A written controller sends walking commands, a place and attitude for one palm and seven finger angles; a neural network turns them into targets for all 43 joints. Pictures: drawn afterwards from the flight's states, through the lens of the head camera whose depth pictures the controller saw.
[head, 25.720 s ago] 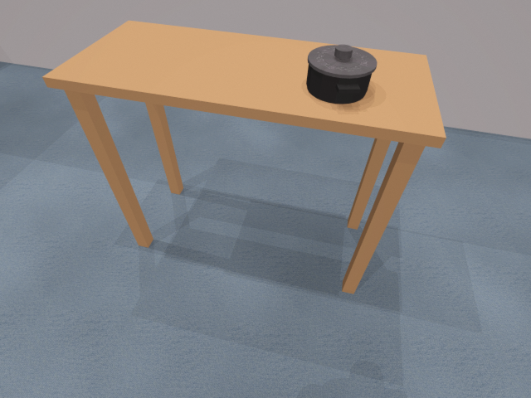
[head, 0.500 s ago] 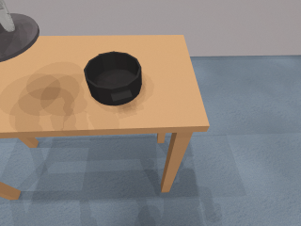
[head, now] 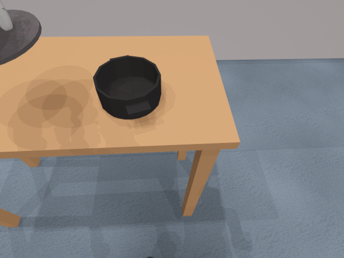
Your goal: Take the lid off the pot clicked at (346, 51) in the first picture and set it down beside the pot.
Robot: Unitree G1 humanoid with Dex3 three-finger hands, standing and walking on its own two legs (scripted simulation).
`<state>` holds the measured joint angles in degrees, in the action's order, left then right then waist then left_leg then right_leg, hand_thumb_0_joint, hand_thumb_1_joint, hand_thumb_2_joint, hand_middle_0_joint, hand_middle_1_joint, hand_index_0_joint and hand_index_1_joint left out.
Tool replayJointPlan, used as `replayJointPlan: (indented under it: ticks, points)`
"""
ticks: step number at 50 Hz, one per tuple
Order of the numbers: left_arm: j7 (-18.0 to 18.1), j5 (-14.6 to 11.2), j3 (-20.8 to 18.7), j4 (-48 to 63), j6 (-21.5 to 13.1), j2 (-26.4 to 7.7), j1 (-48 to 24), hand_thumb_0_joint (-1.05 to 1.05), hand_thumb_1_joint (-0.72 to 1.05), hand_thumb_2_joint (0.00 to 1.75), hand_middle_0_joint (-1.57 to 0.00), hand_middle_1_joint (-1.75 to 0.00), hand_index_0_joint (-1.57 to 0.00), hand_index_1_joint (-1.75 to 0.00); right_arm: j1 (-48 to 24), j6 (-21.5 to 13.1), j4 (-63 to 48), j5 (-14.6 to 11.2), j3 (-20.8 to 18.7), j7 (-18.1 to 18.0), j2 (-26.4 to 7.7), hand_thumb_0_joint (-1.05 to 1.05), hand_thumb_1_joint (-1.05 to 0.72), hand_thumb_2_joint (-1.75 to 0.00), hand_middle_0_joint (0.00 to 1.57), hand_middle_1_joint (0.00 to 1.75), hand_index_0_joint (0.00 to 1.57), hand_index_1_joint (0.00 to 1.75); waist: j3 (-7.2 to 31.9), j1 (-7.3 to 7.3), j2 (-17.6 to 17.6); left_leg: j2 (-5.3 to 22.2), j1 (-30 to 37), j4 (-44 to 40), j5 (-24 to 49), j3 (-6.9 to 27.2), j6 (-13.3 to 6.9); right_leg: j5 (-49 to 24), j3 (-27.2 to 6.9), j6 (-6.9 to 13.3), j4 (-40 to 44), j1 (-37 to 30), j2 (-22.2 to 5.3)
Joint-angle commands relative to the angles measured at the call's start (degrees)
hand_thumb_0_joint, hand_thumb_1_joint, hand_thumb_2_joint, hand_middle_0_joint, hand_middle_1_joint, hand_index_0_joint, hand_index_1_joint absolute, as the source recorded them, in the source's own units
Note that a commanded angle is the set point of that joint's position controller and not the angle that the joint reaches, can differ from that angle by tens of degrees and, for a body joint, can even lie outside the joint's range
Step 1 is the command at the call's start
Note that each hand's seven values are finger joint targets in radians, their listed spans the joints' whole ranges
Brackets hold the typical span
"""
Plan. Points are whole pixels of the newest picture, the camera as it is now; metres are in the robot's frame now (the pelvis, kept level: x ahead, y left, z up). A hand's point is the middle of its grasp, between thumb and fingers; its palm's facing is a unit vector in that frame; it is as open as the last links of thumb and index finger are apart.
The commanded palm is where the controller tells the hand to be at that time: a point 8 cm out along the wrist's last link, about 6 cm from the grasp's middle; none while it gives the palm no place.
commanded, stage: lower the lid onto the table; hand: left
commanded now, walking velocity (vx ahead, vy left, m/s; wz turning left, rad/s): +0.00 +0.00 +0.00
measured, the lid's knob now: out of the picture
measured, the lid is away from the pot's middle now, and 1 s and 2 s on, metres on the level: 0.24 0.24 0.23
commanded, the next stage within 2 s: none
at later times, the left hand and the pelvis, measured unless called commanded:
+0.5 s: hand out of the picture +0.47 +0.30 +0.25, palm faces -0.32 -0.22 -0.92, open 6.1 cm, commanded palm +0.48 +0.30 +0.33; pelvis +0.00 -0.01 +0.00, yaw +0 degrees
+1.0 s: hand (0, 59) +0.46 +0.31 +0.21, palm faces -0.37 -0.21 -0.90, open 6.1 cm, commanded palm +0.49 +0.31 +0.29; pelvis +0.00 +0.00 -0.01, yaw +0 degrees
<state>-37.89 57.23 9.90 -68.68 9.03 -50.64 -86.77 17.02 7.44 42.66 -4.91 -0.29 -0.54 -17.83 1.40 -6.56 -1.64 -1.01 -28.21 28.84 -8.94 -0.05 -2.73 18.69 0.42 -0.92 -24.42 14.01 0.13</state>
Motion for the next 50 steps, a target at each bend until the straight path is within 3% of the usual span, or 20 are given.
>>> replayJointPlan:
  ticks: [1,3,4,5,7,10,14,15,18,19,20,24,28,35,39,40,44,45,47,50]
  points:
    - [3.8,1.8,-2.0,13.9,0.8,-11.3,-33.2,0.00,0.73,0.94,-0.74,-1.17,-0.92,-1.12,4.4,-1.4,-4.4,0.7,-3.4,-0.3,-10.4,0.00,-0.90,-0.90,0.20,0.30,0.20,0.30,26.3,0.15,-7.3,-0.3,31.6,2.0,20.3,1.2,-1.4,-16.1,2.6,3.1,2.2,8.6,3.9]
    - [3.9,1.7,-1.7,9.6,1.2,-11.1,-30.0,0.00,0.73,0.94,-0.74,-1.17,-0.92,-1.12,4.7,-1.3,-4.3,0.5,-3.1,-0.5,-10.6,0.00,-0.90,-0.90,0.20,0.30,0.20,0.30,22.1,-0.42,-3.8,-0.6,27.5,0.9,14.3,0.6,-1.6,-14.9,2.7,2.9,2.9,8.5,3.6]
    - [3.8,0.9,-1.2,10.7,0.9,-10.4,-29.3,0.00,0.73,0.94,-0.74,-1.17,-0.92,-1.12,5.2,-1.7,-4.5,0.4,-2.8,-0.7,-10.6,0.00,-0.90,-0.90,0.20,0.30,0.20,0.30,22.9,-0.13,-3.7,-0.2,28.1,0.8,16.8,0.1,-1.4,-17.0,2.9,3.1,2.2,7.5,3.3]
    - [4.0,1.6,-3.7,14.5,0.9,-14.0,-32.4,0.00,0.73,0.94,-0.74,-1.17,-0.92,-1.12,4.2,-1.3,-4.8,0.7,-3.2,-0.5,-11.2,0.00,-0.90,-0.90,0.20,0.30,0.20,0.30,26.0,0.41,-5.9,-0.5,29.3,0.8,16.6,0.7,-1.5,-16.2,2.3,2.9,2.5,7.3,3.4]
    - [4.3,1.7,-1.5,12.8,1.2,-11.0,-33.3,0.00,0.73,0.94,-0.74,-1.17,-0.92,-1.12,4.9,-1.4,-4.4,0.7,-3.3,-0.8,-10.6,0.00,-0.90,-0.90,0.20,0.30,0.20,0.30,23.9,-0.55,-4.8,-0.5,29.4,1.0,14.6,0.8,-1.9,-14.8,2.5,2.9,2.8,8.5,3.6]
    - [4.4,1.5,-3.4,17.6,0.5,-13.4,-34.6,0.00,0.73,0.94,-0.74,-1.17,-0.92,-1.12,4.9,-1.8,-4.8,1.0,-3.6,-0.9,-11.0,0.00,-0.90,-0.90,0.20,0.30,0.20,0.30,28.8,0.19,-7.8,-0.3,32.5,1.8,20.1,1.0,-1.7,-17.5,2.2,2.9,1.8,7.9,3.8]
    - [4.4,0.8,-2.1,13.0,0.3,-10.8,-28.3,0.00,0.73,0.94,-0.74,-1.17,-0.92,-1.12,6.2,-2.0,-5.0,0.6,-3.3,-0.9,-10.5,0.00,-0.90,-0.90,0.20,0.30,0.20,0.30,24.7,-0.13,-6.7,-0.4,29.7,2.2,20.9,0.2,-1.5,-18.7,2.7,3.2,1.4,7.9,3.7]
    - [4.6,1.3,-5.0,14.1,0.3,-14.5,-28.7,0.00,0.73,0.94,-0.74,-1.17,-0.92,-1.12,5.3,-1.6,-5.0,0.7,-3.5,-0.7,-10.9,0.00,-0.90,-0.90,0.20,0.30,0.20,0.30,25.9,0.30,-6.1,-0.6,29.4,2.3,18.9,0.4,-1.7,-17.9,2.2,2.8,1.7,7.7,3.7]
    - [4.9,1.4,-3.6,11.5,0.0,-13.4,-27.7,0.00,0.73,0.94,-0.74,-1.17,-0.92,-1.12,5.4,-1.1,-5.0,0.4,-3.3,-0.8,-10.6,0.00,-0.90,-0.90,0.20,0.30,0.20,0.30,23.3,-0.54,-4.2,-0.8,26.7,2.4,15.6,-0.3,-2.1,-18.3,2.1,2.8,1.6,7.5,3.5]
    - [4.7,0.4,-1.9,15.0,-0.4,-11.3,-28.9,0.00,0.73,0.94,-0.74,-1.17,-0.92,-1.12,5.7,-1.3,-5.2,0.4,-3.2,-0.8,-10.6,0.00,-0.90,-0.90,0.20,0.30,0.20,0.30,25.2,-0.23,-7.5,-0.3,29.1,2.5,19.9,-0.4,-1.7,-20.0,2.4,3.1,0.8,7.4,3.4]
    - [5.1,1.1,-5.0,17.8,-0.5,-15.1,-31.0,0.00,0.73,0.94,-0.74,-1.17,-0.92,-1.12,5.3,-1.1,-5.3,0.8,-3.6,-0.6,-11.0,0.00,-0.90,-0.90,0.20,0.30,0.20,0.30,28.1,0.31,-8.6,-0.5,30.8,3.1,20.3,0.3,-1.8,-19.2,1.9,2.8,1.0,7.4,3.8]
    - [4.9,0.1,-2.9,16.7,-0.9,-11.9,-29.0,0.00,0.73,0.94,-0.74,-1.17,-0.92,-1.12,5.7,-1.5,-5.4,0.5,-3.5,-1.0,-10.6,0.00,-0.90,-0.90,0.20,0.30,0.20,0.30,26.8,-0.15,-8.2,-0.3,30.8,3.3,21.3,0.1,-1.8,-19.8,2.3,3.1,0.5,8.0,3.7]
    - [5.0,0.6,-4.7,12.9,-0.9,-13.6,-25.6,0.00,0.73,0.94,-0.74,-1.17,-0.92,-1.12,5.7,-0.9,-5.1,0.5,-3.7,-0.9,-10.5,0.00,-0.90,-0.90,0.20,0.30,0.20,0.30,24.5,-0.61,-4.8,-0.8,27.9,3.8,17.6,-0.1,-2.3,-19.4,2.1,2.6,0.9,8.2,3.8]
    - [5.3,0.3,-6.1,16.0,-2.3,-16.1,-25.7,0.00,0.73,0.94,-0.74,-1.17,-0.92,-1.12,5.3,-0.6,-5.5,0.5,-3.7,-0.9,-10.9,0.00,-0.90,-0.90,0.20,0.30,0.20,0.30,26.7,-0.15,-8.1,-0.6,29.1,5.1,21.5,-0.5,-2.3,-22.3,1.7,2.6,-0.2,7.8,3.7]
    - [5.1,-0.8,-3.1,16.6,-2.6,-11.6,-25.1,0.00,0.73,0.94,-0.74,-1.17,-0.92,-1.12,5.4,-0.7,-5.6,0.2,-3.6,-1.0,-10.6,0.00,-0.90,-0.90,0.20,0.30,0.20,0.30,25.7,-0.38,-8.3,-0.1,29.8,4.6,20.4,-0.3,-2.1,-19.7,2.3,3.0,-0.4,9.4,3.8]
    - [5.6,-0.1,-7.3,17.7,-2.9,-17.0,-25.6,0.00,0.73,0.94,-0.74,-1.17,-0.92,-1.12,5.5,-0.4,-5.4,0.5,-3.9,-1.0,-11.3,0.00,-0.90,-0.90,0.20,0.30,0.20,0.30,28.2,0.04,-8.0,-0.3,30.2,5.1,20.2,0.1,-2.3,-19.9,1.8,2.7,-0.4,8.8,3.9]
    - [5.5,-0.8,-5.1,14.5,-3.5,-14.1,-22.5,0.00,0.73,0.94,-0.74,-1.17,-0.92,-1.12,5.6,-0.5,-5.7,0.1,-3.4,-1.3,-10.8,0.00,-0.90,-0.90,0.20,0.30,0.20,0.30,25.5,-0.14,-6.5,-0.3,27.5,4.7,18.5,-0.5,-2.1,-19.8,2.4,3.0,-1.0,8.9,3.7]
    - [5.9,-0.2,-7.1,16.0,-3.7,-17.1,-24.3,0.00,0.73,0.94,-0.74,-1.17,-0.92,-1.12,5.5,-0.2,-5.4,0.4,-3.7,-1.2,-11.3,0.00,-0.90,-0.90,0.20,0.30,0.20,0.30,27.2,-0.06,-7.6,-0.5,28.2,5.1,18.3,-0.1,-2.2,-19.5,1.9,2.8,-0.8,9.1,3.9]
    - [5.7,-0.6,-3.0,13.3,-3.2,-11.8,-24.5,0.00,0.73,0.94,-0.74,-1.17,-0.92,-1.12,5.5,-0.1,-4.9,0.1,-3.8,-1.3,-10.7,0.00,-0.90,-0.90,0.20,0.30,0.20,0.30,23.5,-1.34,-6.5,-0.3,27.3,4.9,15.8,0.2,-2.2,-17.3,2.3,2.8,-0.2,11.2,3.9]
    - [6.2,-0.4,-5.2,17.6,-3.9,-14.7,-26.6,0.00,0.73,0.94,-0.74,-1.17,-0.92,-1.12,5.8,-0.4,-5.0,0.5,-4.0,-1.4,-11.3,0.00,-0.90,-0.90,0.20,0.30,0.20,0.30,27.9,-0.50,-9.4,-0.2,30.2,5.0,16.8,0.8,-2.0,-16.4,2.2,3.0,-0.8,11.6,4.2]
